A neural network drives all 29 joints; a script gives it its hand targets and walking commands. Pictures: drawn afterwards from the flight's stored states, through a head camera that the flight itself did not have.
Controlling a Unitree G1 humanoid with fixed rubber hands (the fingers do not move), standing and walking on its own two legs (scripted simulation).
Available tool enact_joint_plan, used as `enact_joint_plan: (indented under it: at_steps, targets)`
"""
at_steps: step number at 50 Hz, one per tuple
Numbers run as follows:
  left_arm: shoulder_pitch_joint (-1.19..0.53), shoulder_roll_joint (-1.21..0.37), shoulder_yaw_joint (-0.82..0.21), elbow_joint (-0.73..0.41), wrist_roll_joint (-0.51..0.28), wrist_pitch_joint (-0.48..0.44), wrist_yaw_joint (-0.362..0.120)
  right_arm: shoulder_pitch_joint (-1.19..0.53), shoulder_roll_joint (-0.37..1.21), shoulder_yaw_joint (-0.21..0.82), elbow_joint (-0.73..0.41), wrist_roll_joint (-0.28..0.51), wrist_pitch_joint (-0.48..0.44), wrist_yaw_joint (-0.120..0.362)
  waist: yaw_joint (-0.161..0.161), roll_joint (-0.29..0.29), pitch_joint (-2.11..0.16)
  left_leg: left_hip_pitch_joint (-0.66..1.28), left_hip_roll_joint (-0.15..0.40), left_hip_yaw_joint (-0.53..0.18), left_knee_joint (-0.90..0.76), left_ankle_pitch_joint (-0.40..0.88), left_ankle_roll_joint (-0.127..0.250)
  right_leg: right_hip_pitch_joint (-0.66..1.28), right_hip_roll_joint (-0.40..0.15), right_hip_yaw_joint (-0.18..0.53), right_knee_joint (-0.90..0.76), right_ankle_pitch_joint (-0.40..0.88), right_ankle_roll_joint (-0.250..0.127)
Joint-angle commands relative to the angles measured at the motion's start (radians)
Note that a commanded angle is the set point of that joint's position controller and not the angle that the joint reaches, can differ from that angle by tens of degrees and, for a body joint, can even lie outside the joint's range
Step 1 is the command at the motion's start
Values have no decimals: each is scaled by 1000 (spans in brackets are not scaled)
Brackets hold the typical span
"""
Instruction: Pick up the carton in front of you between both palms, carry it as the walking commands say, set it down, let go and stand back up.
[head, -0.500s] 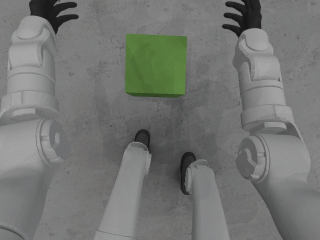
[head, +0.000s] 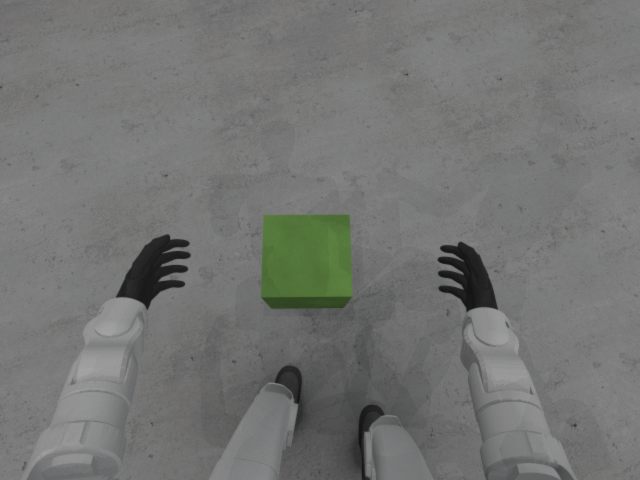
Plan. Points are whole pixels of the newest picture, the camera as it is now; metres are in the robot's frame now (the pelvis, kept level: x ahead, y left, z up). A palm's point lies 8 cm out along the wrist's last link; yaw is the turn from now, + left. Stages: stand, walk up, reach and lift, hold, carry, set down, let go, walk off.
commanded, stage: let go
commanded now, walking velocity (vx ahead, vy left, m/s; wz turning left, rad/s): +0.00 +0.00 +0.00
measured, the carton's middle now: (307, 265) +0.47 +0.08 -0.61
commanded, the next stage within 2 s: stand in 0.86 s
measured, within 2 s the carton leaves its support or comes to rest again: neither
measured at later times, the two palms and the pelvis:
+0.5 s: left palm (161, 382) +0.20 +0.19 -0.03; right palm (611, 427) +0.21 -0.27 -0.03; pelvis +0.05 -0.04 +0.04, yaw +1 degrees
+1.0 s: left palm (118, 376) +0.20 +0.24 -0.04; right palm (617, 446) +0.20 -0.29 -0.04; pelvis +0.06 -0.03 +0.03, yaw +0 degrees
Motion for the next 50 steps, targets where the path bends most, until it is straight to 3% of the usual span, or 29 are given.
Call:
enact_joint_plan:
  at_steps: [1,9,16,27,37,38,39,43,44,47,50]
  targets:
    - [66,82,-16,-116,-16,-45,17,53,-82,7,-98,12,-51,22,-1,63,-560,836,19,-12,-56,328,-46,15,55,-112,-138,45,-19]
    - [358,48,-91,-205,-37,-87,59,300,-131,60,-119,57,-106,56,-22,50,-341,894,6,26,-186,264,-58,327,41,-91,-264,101,-42]
    - [499,47,-119,-242,-39,-73,72,464,-170,92,-148,86,-105,87,-56,-23,-153,990,-18,53,-261,263,-46,476,19,-73,-378,194,-41]
    - [533,70,-113,-235,-20,16,68,524,-202,131,-207,113,-24,121,-61,-31,27,1068,-43,72,-272,222,-48,516,-12,-50,-431,245,-35]
    - [538,64,-123,-244,-20,37,71,544,-218,113,-201,107,2,120,-67,-27,-15,1074,-39,58,-267,299,-47,587,8,-48,-388,399,-26]
    - [535,98,-114,-285,-3,87,95,604,-200,132,-168,122,-26,98,-74,-13,-74,1030,-62,71,-241,288,-45,659,5,-43,-350,508,-22]
    - [545,88,-120,-278,-11,96,106,597,-209,138,-167,122,-32,90,-69,-29,-65,1004,-60,64,-242,282,-45,661,5,-43,-335,539,-18]
    - [543,75,-130,-278,-23,110,119,562,-219,136,-183,122,-34,82,-62,-22,-49,985,-53,55,-239,284,-49,629,14,-56,-335,472,-23]
    - [507,199,-103,-164,4,55,150,541,-337,108,-24,57,-41,56,-58,-118,-3,833,62,30,-206,226,-53,602,-36,-33,-329,247,-11]
    - [502,170,-106,-135,15,-9,153,534,-341,104,25,52,-70,45,-79,-29,15,788,62,0,-235,26,-33,576,-52,19,-357,17,-40]
    - [510,168,-106,-96,11,-32,141,496,-347,103,66,63,-87,51,-68,23,-6,756,80,-34,-252,34,-19,617,-44,9,-316,67,-45]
